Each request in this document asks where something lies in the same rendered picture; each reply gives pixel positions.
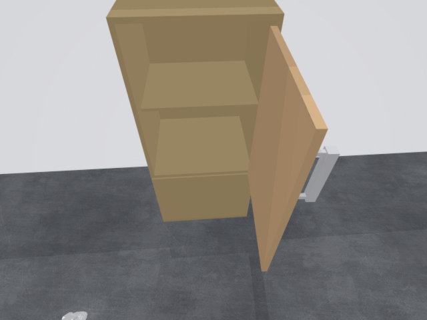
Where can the cupboard door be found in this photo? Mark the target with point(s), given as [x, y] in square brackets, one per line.
[288, 134]

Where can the handle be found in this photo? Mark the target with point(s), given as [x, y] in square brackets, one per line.
[328, 157]

